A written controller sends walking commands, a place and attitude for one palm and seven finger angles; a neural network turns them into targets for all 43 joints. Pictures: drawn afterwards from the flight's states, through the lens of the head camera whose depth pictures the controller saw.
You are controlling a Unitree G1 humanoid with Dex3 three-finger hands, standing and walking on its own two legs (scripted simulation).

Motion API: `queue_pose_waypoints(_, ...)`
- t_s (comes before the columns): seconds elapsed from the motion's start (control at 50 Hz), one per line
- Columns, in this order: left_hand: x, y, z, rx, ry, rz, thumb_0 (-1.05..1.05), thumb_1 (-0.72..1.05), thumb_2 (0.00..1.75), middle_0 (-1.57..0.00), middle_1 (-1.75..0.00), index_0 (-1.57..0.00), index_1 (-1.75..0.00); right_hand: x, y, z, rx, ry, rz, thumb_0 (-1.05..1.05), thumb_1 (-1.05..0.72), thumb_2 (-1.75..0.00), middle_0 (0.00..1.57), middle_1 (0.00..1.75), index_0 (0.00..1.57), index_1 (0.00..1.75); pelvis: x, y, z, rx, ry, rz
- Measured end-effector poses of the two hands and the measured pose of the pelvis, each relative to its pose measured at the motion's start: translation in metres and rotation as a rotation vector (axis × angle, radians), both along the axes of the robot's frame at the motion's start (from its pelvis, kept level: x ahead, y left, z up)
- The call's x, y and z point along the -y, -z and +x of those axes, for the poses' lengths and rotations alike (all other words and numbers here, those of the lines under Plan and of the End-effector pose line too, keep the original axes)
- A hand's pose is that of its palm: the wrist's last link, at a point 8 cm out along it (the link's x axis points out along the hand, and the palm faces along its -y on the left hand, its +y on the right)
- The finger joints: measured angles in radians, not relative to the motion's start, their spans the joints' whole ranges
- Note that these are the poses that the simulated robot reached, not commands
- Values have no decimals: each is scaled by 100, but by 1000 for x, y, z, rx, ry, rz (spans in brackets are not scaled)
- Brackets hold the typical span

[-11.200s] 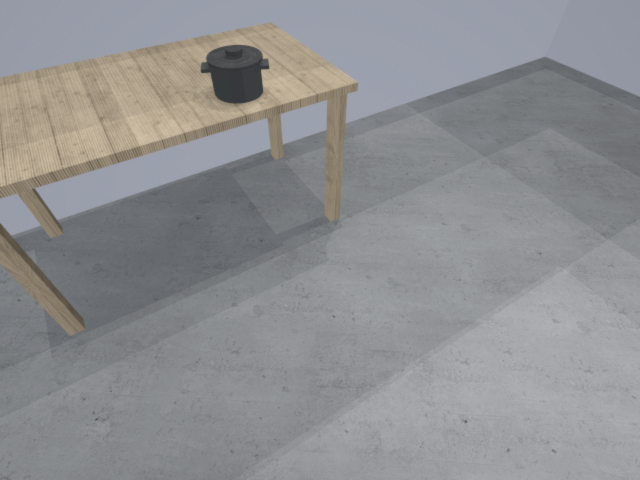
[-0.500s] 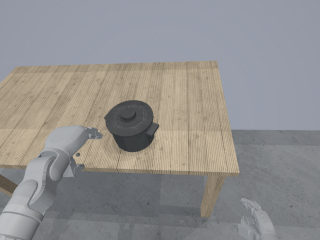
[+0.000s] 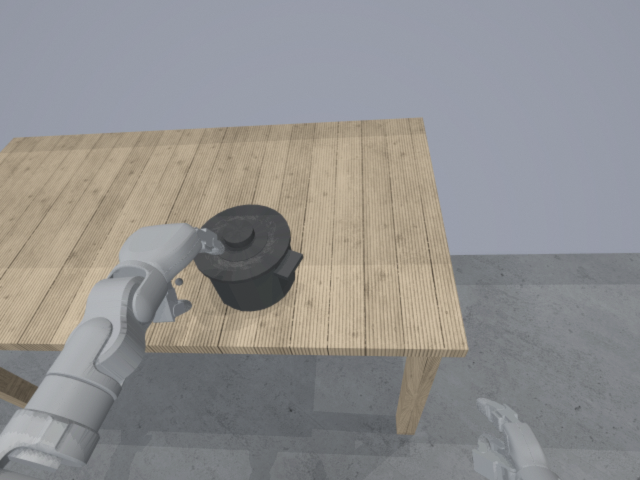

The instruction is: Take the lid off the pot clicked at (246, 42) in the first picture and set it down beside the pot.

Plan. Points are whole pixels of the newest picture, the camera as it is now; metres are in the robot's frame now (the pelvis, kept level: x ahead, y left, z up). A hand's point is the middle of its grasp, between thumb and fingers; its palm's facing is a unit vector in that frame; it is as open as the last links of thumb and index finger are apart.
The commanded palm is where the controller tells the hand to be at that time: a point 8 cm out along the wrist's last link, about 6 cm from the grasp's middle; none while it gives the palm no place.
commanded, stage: move the open hand above the knob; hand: left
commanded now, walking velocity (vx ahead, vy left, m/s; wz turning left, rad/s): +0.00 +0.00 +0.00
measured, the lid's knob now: (238, 233) +0.48 +0.18 +0.00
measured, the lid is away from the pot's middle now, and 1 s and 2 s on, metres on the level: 0.00 0.00 0.00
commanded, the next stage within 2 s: lower the open fingers around the knob in 1.72 s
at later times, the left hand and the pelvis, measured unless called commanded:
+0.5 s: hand (198, 254) +0.39 +0.20 +0.07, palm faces -0.33 -0.06 -0.94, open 10.2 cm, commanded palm +0.39 +0.20 +0.13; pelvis +0.00 -0.01 +0.00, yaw +0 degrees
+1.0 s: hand (215, 221) +0.45 +0.19 +0.07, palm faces -0.35 -0.04 -0.93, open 10.2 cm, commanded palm +0.45 +0.18 +0.13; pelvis +0.00 +0.01 -0.01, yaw -1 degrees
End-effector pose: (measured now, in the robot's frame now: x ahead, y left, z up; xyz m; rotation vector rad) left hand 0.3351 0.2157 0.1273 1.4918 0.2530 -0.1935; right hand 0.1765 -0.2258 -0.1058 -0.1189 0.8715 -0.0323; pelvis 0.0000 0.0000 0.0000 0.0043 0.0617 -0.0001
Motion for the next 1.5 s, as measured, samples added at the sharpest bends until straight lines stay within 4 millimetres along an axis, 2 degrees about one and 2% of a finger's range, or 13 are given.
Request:
queue_pose_waypoints(0.3,13,1,30,-27,-4,9,0,-24,126,-81,-9,-82,-8,25,5,-11,-49,54,-29,1,-91,-90,20,30,20,30,10,2,5,-16,4,3)
queue_pose_waypoints(0.62,16,-2,62,-46,-1,17,0,-24,126,-81,-9,-82,-8,25,9,-29,-101,96,-43,1,-91,-90,20,30,20,30,5,3,3,-39,7,0)
queue_pose_waypoints(0.94,21,-1,104,-71,11,19,0,-24,126,-81,-9,-81,-8,22,20,-81,-228,175,-70,1,-91,-90,20,30,20,30,-8,5,1,-82,22,-3)
queue_pose_waypoints(1.1,35,-4,121,-61,33,23,0,-24,126,-81,-9,-81,-8,21,26,-109,-293,213,-73,1,-91,-90,20,30,20,30,-13,6,1,-105,30,-2)
queue_pose_waypoints(1.2,39,0,126,-76,15,25,0,-24,126,-81,-9,-81,-8,20,27,-120,-309,233,-65,1,-91,-90,20,30,20,30,-12,6,1,-111,41,-1)
queue_pose_waypoints(1.34,38,-2,127,-63,0,13,0,-24,126,-81,-9,-81,-8,22,26,-122,-298,244,-69,1,-91,-90,20,30,20,30,-10,5,2,-109,47,-1)
queue_pose_waypoints(1.5,34,-1,119,-83,-2,27,0,-24,126,-81,-9,-81,-8,29,22,-106,-262,228,-84,1,-91,-90,20,30,20,30,-6,5,1,-102,37,-2)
